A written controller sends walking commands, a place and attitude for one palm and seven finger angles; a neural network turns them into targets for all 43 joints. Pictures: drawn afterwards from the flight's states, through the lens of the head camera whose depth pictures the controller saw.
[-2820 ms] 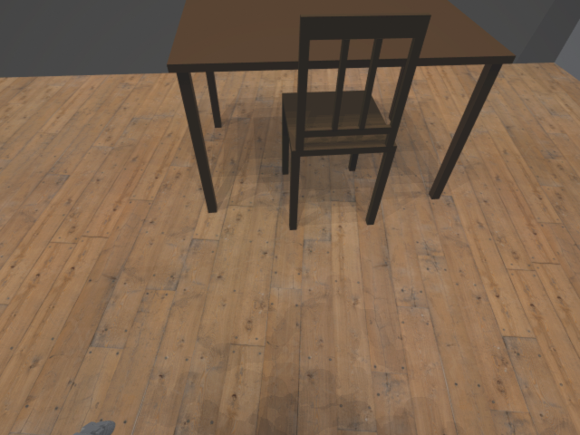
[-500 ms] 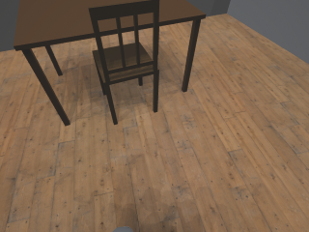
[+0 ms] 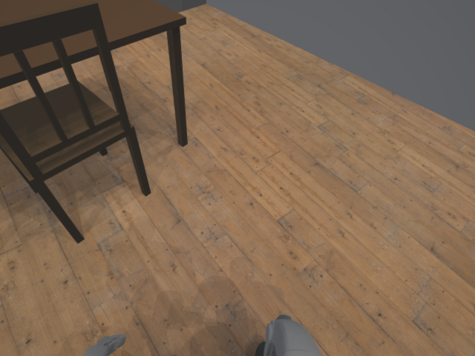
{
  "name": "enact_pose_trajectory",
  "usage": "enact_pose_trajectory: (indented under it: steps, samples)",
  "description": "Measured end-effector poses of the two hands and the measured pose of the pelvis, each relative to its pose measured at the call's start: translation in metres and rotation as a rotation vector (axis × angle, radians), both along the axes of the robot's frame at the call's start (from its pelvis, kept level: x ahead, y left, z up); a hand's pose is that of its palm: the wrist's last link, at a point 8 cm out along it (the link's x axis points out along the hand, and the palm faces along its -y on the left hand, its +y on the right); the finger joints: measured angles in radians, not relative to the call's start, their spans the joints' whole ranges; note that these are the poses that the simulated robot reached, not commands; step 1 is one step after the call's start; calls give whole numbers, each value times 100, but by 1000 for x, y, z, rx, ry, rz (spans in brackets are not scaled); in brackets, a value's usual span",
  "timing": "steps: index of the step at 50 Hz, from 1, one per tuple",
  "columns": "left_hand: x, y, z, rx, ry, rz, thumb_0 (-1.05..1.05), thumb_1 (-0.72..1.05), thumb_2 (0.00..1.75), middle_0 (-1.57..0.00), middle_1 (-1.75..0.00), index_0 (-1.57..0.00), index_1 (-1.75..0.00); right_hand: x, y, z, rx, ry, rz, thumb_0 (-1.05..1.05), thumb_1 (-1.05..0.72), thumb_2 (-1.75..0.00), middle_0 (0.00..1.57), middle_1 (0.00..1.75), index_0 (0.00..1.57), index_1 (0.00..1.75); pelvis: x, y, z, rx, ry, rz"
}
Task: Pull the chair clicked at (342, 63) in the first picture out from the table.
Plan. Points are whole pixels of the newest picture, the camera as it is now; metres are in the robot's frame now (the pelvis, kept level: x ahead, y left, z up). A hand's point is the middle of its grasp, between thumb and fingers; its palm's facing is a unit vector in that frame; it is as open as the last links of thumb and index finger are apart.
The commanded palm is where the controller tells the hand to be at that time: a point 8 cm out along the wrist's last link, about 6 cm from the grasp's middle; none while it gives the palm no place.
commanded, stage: walk to a spot facing it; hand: left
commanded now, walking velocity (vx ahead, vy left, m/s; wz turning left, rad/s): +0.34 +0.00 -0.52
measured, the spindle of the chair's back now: (43, 100) +0.76 +0.58 -0.08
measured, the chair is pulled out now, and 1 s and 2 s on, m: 0.00 0.00 0.00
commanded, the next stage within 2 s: turn to face it in 0.90 s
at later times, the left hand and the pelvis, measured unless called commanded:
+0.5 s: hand (154, 283) +0.29 +0.18 -0.17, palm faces -0.11 -0.97 -0.22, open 7.2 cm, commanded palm none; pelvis +0.20 -0.02 -0.01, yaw -11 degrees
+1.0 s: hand (207, 200) +0.52 +0.08 -0.18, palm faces -0.44 -0.88 -0.17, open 7.4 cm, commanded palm none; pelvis +0.37 -0.05 -0.01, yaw -28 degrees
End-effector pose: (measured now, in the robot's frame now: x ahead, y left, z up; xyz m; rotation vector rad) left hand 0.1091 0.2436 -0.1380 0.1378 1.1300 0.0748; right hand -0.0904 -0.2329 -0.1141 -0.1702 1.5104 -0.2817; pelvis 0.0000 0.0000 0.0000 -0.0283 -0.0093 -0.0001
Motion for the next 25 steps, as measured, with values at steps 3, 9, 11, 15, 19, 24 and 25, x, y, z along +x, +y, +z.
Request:
enact_pose_trajectory:
  steps: [3, 9, 11, 15, 19, 24, 25]
  samples:
    - [62, -25, -4, -19, -31, -89, 1, 91, 90, -20, -30, -19, -30, -19, 9, -1, 21, 102, -85, 1, -91, -90, 19, 30, 20, 30, 26, -5, -6, 2, 2, -34]
    - [164, -74, -18, -32, -145, -189, 1, 91, 90, -20, -30, -20, -30, -8, 15, -18, 84, 227, -210, 1, -91, -90, 20, 30, 20, 30, 88, -29, -31, 18, 0, -82]
    - [173, -79, -18, -29, -138, -188, 0, 91, 90, -20, -30, -20, -30, 22, 9, -27, 81, 187, -219, 1, -91, -90, 20, 30, 20, 30, 100, -32, -30, 7, -15, -101]
    - [168, -76, -15, 5, -38, -190, 0, 91, 90, -20, -30, -20, -30, 117, -9, -35, 63, -25, -191, 1, -91, -90, 20, 30, 20, 30, 126, -34, -18, 1, -19, -136]
    - [170, -52, -4, 61, 10, -146, -2, 94, 90, -21, -30, -20, -30, 217, -20, -31, 58, -239, -134, 1, -91, -90, 19, 30, 20, 30, 154, -31, -10, 2, -3, -161]
    - [174, -23, -1, 80, 61, -103, -1, 93, 90, -21, -30, -20, -30, 315, -32, -16, 21, -388, -51, 1, -94, -90, 20, 30, 20, 30, 194, -20, -6, -1, 0, -183]
    - [175, -17, -3, 79, 72, -91, -1, 93, 90, -21, -30, -20, -30, 332, -32, -13, 14, -409, -34, 1, -94, -90, 20, 30, 20, 30, 203, -17, -6, -3, -1, -186]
